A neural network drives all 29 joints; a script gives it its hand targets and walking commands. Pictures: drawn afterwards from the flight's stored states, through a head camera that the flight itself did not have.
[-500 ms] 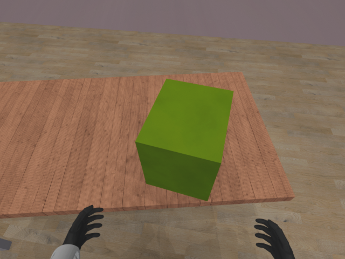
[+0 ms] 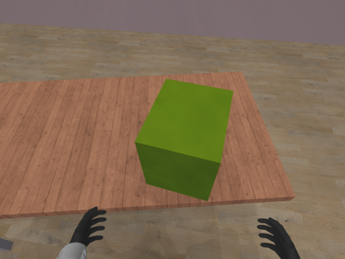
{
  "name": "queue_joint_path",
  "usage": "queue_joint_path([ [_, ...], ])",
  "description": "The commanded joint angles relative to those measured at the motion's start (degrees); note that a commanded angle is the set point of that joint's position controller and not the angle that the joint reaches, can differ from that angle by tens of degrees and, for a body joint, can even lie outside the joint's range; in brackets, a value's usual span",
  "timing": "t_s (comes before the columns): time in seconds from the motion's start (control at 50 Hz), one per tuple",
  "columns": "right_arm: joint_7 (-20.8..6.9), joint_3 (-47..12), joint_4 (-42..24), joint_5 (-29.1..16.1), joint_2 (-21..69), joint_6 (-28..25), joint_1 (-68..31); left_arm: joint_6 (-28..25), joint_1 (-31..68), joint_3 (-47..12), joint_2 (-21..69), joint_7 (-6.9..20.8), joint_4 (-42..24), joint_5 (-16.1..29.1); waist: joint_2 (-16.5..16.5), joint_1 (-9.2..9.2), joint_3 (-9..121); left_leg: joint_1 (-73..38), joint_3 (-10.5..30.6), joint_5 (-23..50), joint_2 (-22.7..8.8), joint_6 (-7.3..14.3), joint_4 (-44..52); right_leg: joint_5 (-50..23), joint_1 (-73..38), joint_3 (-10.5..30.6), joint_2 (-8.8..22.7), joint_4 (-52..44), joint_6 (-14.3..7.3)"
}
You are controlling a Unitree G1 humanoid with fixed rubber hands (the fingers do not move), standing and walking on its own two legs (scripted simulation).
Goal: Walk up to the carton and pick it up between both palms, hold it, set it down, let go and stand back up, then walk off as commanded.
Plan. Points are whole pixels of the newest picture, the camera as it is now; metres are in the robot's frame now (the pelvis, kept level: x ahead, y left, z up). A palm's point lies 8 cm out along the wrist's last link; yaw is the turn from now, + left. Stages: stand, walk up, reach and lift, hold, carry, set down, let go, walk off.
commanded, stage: let go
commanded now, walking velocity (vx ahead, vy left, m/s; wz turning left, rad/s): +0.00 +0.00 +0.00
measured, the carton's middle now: (186, 140) +0.40 -0.01 +0.00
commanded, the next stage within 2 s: stand in 0.16 s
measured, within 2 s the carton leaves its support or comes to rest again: neither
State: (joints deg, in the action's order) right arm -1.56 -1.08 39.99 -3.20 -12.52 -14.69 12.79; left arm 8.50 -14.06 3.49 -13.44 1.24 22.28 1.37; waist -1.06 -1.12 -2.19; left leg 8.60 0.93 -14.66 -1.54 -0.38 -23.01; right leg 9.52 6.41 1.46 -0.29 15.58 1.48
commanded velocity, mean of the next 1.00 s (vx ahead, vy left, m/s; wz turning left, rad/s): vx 0.00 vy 0.00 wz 0.00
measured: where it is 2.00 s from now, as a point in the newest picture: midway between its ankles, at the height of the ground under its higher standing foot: outside the picture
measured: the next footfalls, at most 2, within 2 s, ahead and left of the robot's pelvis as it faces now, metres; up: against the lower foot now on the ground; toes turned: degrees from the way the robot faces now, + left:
none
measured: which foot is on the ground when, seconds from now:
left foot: down 0.00-1.00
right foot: down 0.00-1.00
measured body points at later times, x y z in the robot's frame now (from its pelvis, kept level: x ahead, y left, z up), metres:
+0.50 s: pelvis -0.01 -0.01 +0.00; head +0.00 -0.01 +0.45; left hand +0.14 +0.26 -0.09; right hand +0.11 -0.30 -0.10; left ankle -0.03 +0.12 -0.75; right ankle -0.01 -0.14 -0.75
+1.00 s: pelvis -0.02 -0.01 +0.00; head -0.01 -0.01 +0.45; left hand +0.12 +0.27 -0.10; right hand +0.10 -0.31 -0.10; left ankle -0.03 +0.12 -0.75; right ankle -0.01 -0.14 -0.75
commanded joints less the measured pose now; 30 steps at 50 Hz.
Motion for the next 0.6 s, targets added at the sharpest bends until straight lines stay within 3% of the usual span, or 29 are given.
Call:
queue_joint_path([
  [0.0, -0.2, 7.35, -0.47, 2.2, -6.82, -2.25, -5.56, -1.55, 3.12, -4.23, -1.19, -0.84, -1.09, -1.69, -4.26, 2.1, 5.11, -8.5, -4.84, 20.86, 0.91, -4.92, 1.63, -6.83, 0.61, -6.0, -3.55, 1.78, -3.82],
  [0.14, -0.31, 7.28, 0.92, 1.91, -7.16, -2.42, -6.48, -1.67, 3.37, -4.42, -1.51, -0.79, -0.69, -1.31, -3.76, 2.8, 5.71, -8.5, -5.0, 20.88, 1.2, -4.54, 1.29, -7.46, 0.76, -5.92, -3.32, 1.9, -3.55],
  [0.16, 1.48, 6.79, 0.95, 7.1, -15.81, 4.54, 1.65, -5.54, 2.67, 3.2, -13.48, -2.08, 2.39, -3.81, -5.54, 1.84, 8.02, -0.37, 1.92, 33.68, -4.04, -1.99, -1.98, -17.72, -2.55, -0.15, 4.73, 11.92, -3.27],
  [0.18, 2.32, 6.65, 1.32, 7.04, -15.85, 6.9, -0.17, -6.58, 2.03, 3.66, -14.36, -2.33, 3.22, -3.83, -5.43, 1.56, 9.47, -0.72, 0.74, 33.56, -4.28, -1.43, -1.78, -18.16, -3.28, -0.22, 4.71, 12.02, -3.03],
  [0.26, 2.8, 5.14, 1.05, 6.13, -15.19, 10.17, -1.99, -8.51, 3.18, 3.26, -12.8, -2.09, 5.36, -3.96, -2.26, 1.63, 7.91, 1.11, 1.26, 22.92, -3.47, 0.08, -0.26, -13.23, -2.54, 0.82, 5.05, 10.6, -3.01],
  [0.4, 1.4, 3.81, 1.92, 6.44, -16.88, 11.44, -2.82, -9.46, 2.44, 2.96, -15.17, -1.39, 9.01, -4.05, -2.89, 1.75, 4.12, 5.23, 2.87, 1.45, -3.49, 1.7, 2.54, -1.69, 0.06, 2.61, 5.36, 8.35, -3.79],
  [0.46, 1.07, 3.58, 2.43, 6.37, -17.97, 11.48, -2.78, -10.01, 2.12, 2.9, -15.85, -1.12, 10.44, -3.89, -2.83, 1.63, 4.01, 4.99, 3.5, 0.8, -3.68, 2.07, 2.55, -1.82, 0.26, 3.18, 5.58, 8.07, -4.12],
  [0.58, 0.98, 3.53, 3.42, 5.79, -19.58, 11.54, -2.37, -10.46, 1.97, 2.76, -16.15, -0.86, 12.68, -3.33, -3.0, 1.32, 5.34, 2.39, 4.19, 6.79, -4.18, 2.3, 1.82, -5.99, -0.13, 3.29, 5.83, 8.33, -4.24],
])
